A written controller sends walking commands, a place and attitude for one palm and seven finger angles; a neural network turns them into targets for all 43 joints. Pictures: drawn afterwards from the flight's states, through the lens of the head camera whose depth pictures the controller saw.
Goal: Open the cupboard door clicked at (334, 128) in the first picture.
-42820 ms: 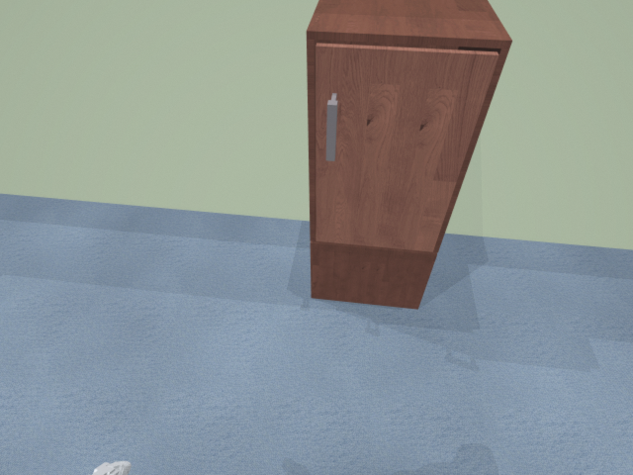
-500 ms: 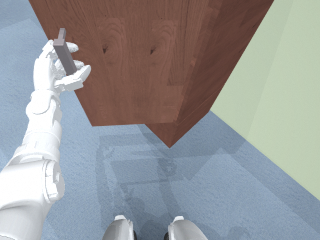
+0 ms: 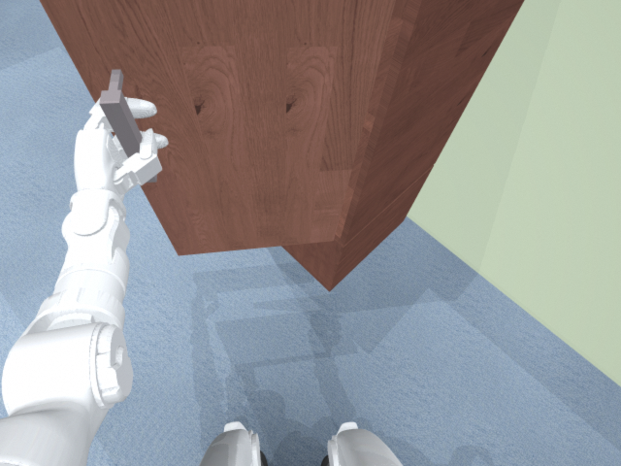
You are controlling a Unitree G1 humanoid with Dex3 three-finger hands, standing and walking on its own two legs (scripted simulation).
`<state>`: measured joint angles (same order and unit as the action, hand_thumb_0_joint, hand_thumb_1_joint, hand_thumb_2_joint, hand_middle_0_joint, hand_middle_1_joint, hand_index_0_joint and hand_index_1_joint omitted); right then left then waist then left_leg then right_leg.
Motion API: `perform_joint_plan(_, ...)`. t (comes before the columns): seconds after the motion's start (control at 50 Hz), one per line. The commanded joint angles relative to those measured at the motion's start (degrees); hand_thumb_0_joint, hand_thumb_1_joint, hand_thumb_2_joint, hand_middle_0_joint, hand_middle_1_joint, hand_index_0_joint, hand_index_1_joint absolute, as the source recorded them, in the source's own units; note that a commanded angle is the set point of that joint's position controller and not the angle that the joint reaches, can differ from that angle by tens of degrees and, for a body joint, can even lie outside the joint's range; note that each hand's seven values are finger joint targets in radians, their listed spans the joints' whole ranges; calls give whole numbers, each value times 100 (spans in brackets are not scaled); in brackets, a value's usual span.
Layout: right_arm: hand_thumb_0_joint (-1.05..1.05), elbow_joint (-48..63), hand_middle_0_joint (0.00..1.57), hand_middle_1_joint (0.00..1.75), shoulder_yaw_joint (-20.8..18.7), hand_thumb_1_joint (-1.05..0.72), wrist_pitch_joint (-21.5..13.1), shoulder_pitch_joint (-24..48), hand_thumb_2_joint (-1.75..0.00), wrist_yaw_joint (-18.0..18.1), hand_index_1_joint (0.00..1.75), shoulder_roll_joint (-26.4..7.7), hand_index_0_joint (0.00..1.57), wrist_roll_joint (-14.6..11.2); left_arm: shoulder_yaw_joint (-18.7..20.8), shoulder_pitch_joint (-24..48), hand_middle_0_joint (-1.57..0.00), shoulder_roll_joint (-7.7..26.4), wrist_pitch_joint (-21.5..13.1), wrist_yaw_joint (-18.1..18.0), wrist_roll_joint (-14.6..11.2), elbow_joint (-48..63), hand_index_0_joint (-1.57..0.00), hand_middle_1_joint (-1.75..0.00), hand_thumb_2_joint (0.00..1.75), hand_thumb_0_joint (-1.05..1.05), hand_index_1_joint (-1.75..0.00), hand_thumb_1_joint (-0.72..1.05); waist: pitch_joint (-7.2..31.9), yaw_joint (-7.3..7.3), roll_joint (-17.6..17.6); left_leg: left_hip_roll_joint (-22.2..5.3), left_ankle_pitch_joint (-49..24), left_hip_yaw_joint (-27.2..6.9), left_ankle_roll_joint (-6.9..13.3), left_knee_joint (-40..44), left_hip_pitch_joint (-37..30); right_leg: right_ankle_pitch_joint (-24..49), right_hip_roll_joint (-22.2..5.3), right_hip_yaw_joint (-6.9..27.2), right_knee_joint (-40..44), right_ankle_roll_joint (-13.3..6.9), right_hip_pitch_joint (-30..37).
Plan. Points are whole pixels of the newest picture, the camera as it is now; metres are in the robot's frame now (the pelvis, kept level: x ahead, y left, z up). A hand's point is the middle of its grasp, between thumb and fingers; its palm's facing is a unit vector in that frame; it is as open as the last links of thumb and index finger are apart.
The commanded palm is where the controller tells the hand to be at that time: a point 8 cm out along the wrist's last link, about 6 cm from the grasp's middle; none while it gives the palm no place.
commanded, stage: pull the door open along its arc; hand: left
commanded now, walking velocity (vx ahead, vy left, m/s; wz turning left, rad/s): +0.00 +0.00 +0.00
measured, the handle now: (133, 130) +0.54 +0.20 +0.07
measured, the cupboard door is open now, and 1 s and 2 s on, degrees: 53 99 95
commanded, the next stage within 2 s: open thumb and fingers to let go in 0.92 s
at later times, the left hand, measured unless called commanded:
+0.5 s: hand (191, 240) +0.37 +0.11 +0.08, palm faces +0.37 -0.93 +0.06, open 6.0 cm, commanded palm +0.31 +0.17 +0.08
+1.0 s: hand (282, 311) +0.28 +0.02 +0.08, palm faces +0.33 -0.94 -0.03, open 5.9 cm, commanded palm +0.24 +0.07 +0.08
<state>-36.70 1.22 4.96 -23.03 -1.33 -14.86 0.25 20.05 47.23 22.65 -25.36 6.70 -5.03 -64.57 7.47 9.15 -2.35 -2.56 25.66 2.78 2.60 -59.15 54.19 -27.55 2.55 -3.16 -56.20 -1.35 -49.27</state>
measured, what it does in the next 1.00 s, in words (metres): shifts its weight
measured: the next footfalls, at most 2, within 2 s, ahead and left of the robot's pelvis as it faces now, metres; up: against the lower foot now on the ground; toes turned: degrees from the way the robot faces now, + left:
none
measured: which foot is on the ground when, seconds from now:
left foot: down 0.00-1.00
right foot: down 0.00-1.00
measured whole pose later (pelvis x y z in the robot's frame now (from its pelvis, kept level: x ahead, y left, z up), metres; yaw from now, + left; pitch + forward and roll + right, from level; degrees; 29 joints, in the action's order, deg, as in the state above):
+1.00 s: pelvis +0.01 -0.06 +0.02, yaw +4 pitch +9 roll +2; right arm -31.4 0.2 0.7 -13.7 -1.6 -11.4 3.1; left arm -15.6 -11.7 -4.2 -14.1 -29.8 4.2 -5.1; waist 8.1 1.9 -2.1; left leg -1.1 23.4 0.1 -1.9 -50.1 36.0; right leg -29.3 1.7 -5.7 -51.9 -5.5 -32.3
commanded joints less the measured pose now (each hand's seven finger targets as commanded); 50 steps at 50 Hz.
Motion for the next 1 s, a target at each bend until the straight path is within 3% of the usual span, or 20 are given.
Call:
perform_joint_plan(0.0, 0, 473, 20, 30, -405, -90, -111, -666, -90, 78, 30, -959, 20, -23, 37, 1666, -40, 1100, -511, 123, -215, 1826, -40, -135, 90, 0, -135, 90, 2904, -264, -443, 111, -2822, -546, -121, 602, -2879, 2571, 159, 113, 661, -11, 912)
perform_joint_plan(0.06, 0, 632, 20, 30, -423, -90, -125, -563, -90, 58, 30, -920, 20, -72, -33, 891, -40, 938, -474, 164, -339, 2388, -40, -135, 90, 0, -135, 90, 2907, -408, -332, 148, -2928, -453, -92, 694, -2834, 2883, 161, 141, 722, -21, 1344)
perform_joint_plan(0.08, 0, 676, 20, 30, -426, -90, -135, -468, -90, 43, 30, -883, 20, -103, -100, 558, -40, 799, -455, 170, -386, 2584, -40, -135, 90, 0, -135, 90, 2793, -459, -349, 159, -2894, -389, -81, 744, -2810, 2971, 151, 157, 779, -3, 1418)
perform_joint_plan(0.12, 0, 797, 20, 30, -436, -90, -158, -339, -90, 29, 30, -851, 20, -141, -232, -125, -40, 539, -367, 170, -496, 2924, -40, -135, 90, 0, -135, 90, 2523, -519, -47, 181, -2748, -299, -51, 841, -2605, 3105, 138, 174, 873, 23, 1656)
perform_joint_plan(0.18, 0, 952, 20, 30, -442, -90, -216, -162, -90, 15, 30, -806, 20, -175, -276, -1006, -40, 451, -333, 126, -559, 3662, -40, -135, 90, 0, -135, 90, 2427, -685, -159, 217, -2835, -212, -42, 950, -2594, 3389, 88, 218, 893, 11, 1992)
perform_joint_plan(0.22, 0, 1045, 20, 30, -432, -90, -258, -22, -90, 7, 30, -769, 20, -187, -333, -1598, -40, 305, -266, 105, -654, 3988, -40, -135, 90, 0, -135, 90, 2119, -733, 41, 240, -2652, -155, -28, 1025, -2444, 3456, 68, 242, 971, 46, 2107)
perform_joint_plan(0.24, 0, 1066, 20, 30, -424, -90, -312, 226, -90, 23, 30, -583, 20, -128, 534, -1632, -40, 161, -173, -762, -1046, 4277, -40, -135, 90, 0, -135, 90, 2011, -1248, 196, 264, -2515, -94, -100, 1108, -2155, 3189, 64, 150, 1030, 46, 2217)
perform_joint_plan(0.26, 0, 1099, 20, 30, -381, -90, -389, 283, -90, -6, 30, -586, 20, -92, 86, -2019, -40, -177, -105, -1187, -851, 4349, -40, -135, 90, 0, -135, 90, 1782, -1092, 138, 280, -2359, -121, -111, 1132, -2152, 3026, 79, 131, 1020, 50, 2143)
perform_joint_plan(0.28, 0, 1100, 20, 30, -386, -90, -416, 327, -90, -44, 30, -570, 20, -71, 19, -2356, -40, -382, -35, -1445, -784, 4392, -40, -135, 90, 0, -135, 90, 1649, -1045, 181, 261, -2322, -133, -135, 1139, -2164, 2940, 55, 89, 1013, 56, 2021)
perform_joint_plan(0.3, 0, 1090, 20, 30, -383, -90, -428, 350, -90, -67, 30, -574, 20, -30, 23, -2514, -40, -430, -4, -1668, -700, 4470, -40, -135, 90, 0, -135, 90, 1589, -1046, 359, 275, -2256, -135, -139, 1124, -2085, 2896, 28, 101, 997, 64, 2043)
perform_joint_plan(0.36, 0, 1111, 20, 30, -398, -90, -451, 498, -90, -100, 30, -491, 20, 119, -223, -2630, -40, -654, -9, -2433, -227, 5065, -40, -135, 90, 0, -135, 90, 1812, -1090, 339, 284, -2379, -143, -133, 1036, -2137, 3049, -47, 178, 869, 55, 2174)
perform_joint_plan(0.44, 0, 1138, 20, 30, -381, -90, -418, 789, -90, -138, 30, -356, 20, 238, -950, -2745, -40, -1431, 164, -3325, 388, 5425, -40, -135, 90, 0, -135, 90, 1744, -1027, 204, 282, -2138, -159, -154, 989, -2198, 2718, -136, 205, 880, 42, 2009)
perform_joint_plan(0.48, 0, 1152, 20, 30, -389, -90, -398, 880, -90, -143, 30, -327, 20, 281, -1258, -2894, -40, -1696, 307, -3679, 626, 5513, -40, -135, 90, 0, -135, 90, 1729, -965, 363, 282, -2069, -193, -144, 956, -2214, 2712, -153, 223, 932, 51, 2023)
perform_joint_plan(0.56, 0, 1166, 20, 30, -401, -90, -370, 1011, -90, -72, 30, -310, 20, 297, -1829, -3137, -40, -2138, 442, -3764, 704, 5787, -40, -135, 90, 0, -135, 90, 1676, -844, 737, 289, -1844, -222, -153, 977, -2261, 2811, -214, 327, 1116, 97, 2201)
perform_joint_plan(0.64, 0, 1247, 20, 30, -361, -90, -376, 1201, -90, -18, 30, -225, 20, 295, -2312, -3487, -40, -2477, 495, -3747, 772, 6181, -40, -135, 90, 0, -135, 90, 1492, -864, 545, 316, -1737, -219, -164, 1063, -2377, 2996, -318, 403, 1237, 127, 2304)
perform_joint_plan(0.68, 0, 1272, 20, 30, -332, -90, -388, 1245, -90, -1, 30, -195, 20, 291, -2513, -3779, -40, -2623, 542, -3720, 791, 6251, -40, -135, 90, 0, -135, 90, 1379, -849, 719, 317, -1702, -253, -161, 1087, -2351, 3125, -369, 455, 1305, 159, 2373)
perform_joint_plan(0.78, 0, 1414, 20, 30, -305, -90, -517, 1376, -90, 3, 30, -100, 20, 300, -3078, -4698, -40, -3068, 610, -3699, 873, 6791, -40, -135, 90, 0, -135, 90, 1327, -886, 777, 334, -1706, -271, -173, 1130, -2436, 3359, -427, 448, 1348, 185, 2506)
perform_joint_plan(0.86, 0, 1474, 20, 30, -268, -90, -662, 1431, -90, 14, 30, -31, 20, 310, -3479, -5263, -40, -3313, 707, -3727, 1101, 7107, -40, -135, 90, 0, -135, 90, 1129, -851, 906, 352, -1555, -324, -172, 1112, -2390, 3222, -476, 499, 1452, 193, 2471)
perform_joint_plan(0.92, 0, 1488, 20, 30, -233, -90, -776, 1544, -90, 9, 30, 17, 20, 290, -3712, -5481, -40, -3529, 776, -3757, 1054, 7334, -40, -135, 90, 0, -135, 90, 1057, -834, 716, 377, -1426, -345, -188, 1061, -2399, 3030, -512, 553, 1531, 192, 2405)
perform_joint_plan(0.98, 0, 1385, 20, 30, -214, -90, -838, 1641, -90, 62, 30, -3, 20, 310, -3446, -4902, -40, -3295, 844, -3905, 1002, 7210, -40, -135, 90, 0, -135, 90, 845, -789, 756, 406, -1133, -379, -210, 951, -2228, 2466, -584, 720, 1696, 221, 2159)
